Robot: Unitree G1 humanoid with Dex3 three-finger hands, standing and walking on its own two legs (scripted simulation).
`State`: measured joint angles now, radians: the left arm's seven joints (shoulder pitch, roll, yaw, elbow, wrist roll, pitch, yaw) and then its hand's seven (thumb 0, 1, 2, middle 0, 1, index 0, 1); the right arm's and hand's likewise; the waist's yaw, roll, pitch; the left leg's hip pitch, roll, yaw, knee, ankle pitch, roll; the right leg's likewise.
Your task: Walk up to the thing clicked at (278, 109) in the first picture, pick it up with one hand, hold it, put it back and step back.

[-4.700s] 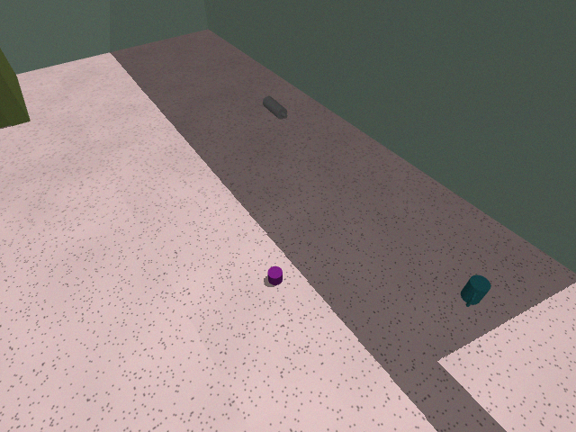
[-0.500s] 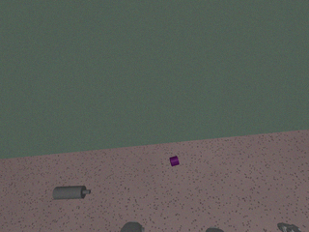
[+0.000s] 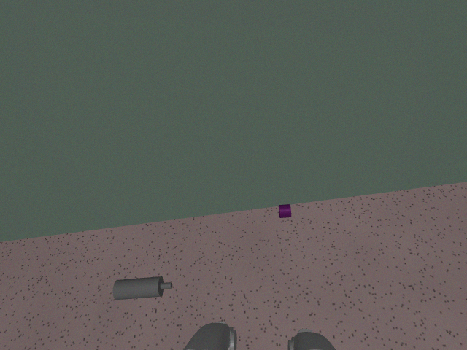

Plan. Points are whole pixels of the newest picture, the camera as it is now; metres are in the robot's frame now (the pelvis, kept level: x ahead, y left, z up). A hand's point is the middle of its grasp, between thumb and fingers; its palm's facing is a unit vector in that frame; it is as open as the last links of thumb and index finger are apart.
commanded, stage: walk up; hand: left
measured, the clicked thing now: (144, 287) +0.45 +0.47 -0.70
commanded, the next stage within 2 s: none
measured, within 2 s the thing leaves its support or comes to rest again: neither
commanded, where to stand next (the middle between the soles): +0.07 +0.26 m, yaw -6 degrees
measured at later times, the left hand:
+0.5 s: hand out of the picture +0.07 +0.54 -0.13, palm faces -0.05 -0.83 -0.56, open 7.4 cm
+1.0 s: hand out of the picture +0.13 +0.62 -0.13, palm faces -0.11 -0.91 -0.41, open 7.4 cm
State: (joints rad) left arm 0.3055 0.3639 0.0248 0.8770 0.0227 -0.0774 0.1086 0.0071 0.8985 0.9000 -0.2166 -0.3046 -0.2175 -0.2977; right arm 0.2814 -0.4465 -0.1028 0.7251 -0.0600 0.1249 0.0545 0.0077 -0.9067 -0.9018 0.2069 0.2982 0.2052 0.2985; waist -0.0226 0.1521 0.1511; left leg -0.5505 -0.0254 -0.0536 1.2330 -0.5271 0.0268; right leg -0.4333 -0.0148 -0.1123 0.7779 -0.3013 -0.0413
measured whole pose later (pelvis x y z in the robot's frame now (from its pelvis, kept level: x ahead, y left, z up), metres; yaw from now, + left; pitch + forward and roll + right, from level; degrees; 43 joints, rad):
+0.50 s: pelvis -0.01 +0.22 +0.00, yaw -1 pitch -1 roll -1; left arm 0.27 0.46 0.07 0.93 -0.02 -0.05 0.12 0.01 0.91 0.90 -0.21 -0.30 -0.21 -0.30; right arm 0.29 -0.41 -0.08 0.72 -0.07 0.08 0.07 0.01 -0.90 -0.90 0.21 0.30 0.21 0.30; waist -0.07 0.04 0.12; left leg -0.42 0.01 0.04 0.85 -0.42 0.04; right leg -0.58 0.01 -0.03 1.13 -0.48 -0.04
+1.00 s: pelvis +0.01 +0.35 +0.01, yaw -6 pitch -2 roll +0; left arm 0.18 0.43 0.07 0.92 0.04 0.02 0.00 0.01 0.90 0.90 -0.21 -0.30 -0.21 -0.30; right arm 0.30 -0.38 -0.03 0.92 -0.03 -0.06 -0.01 0.00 -0.90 -0.90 0.21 0.30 0.21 0.30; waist -0.02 -0.03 0.05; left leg -0.31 0.01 0.00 0.76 -0.42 0.00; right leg -0.49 -0.01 0.07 1.02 -0.46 -0.04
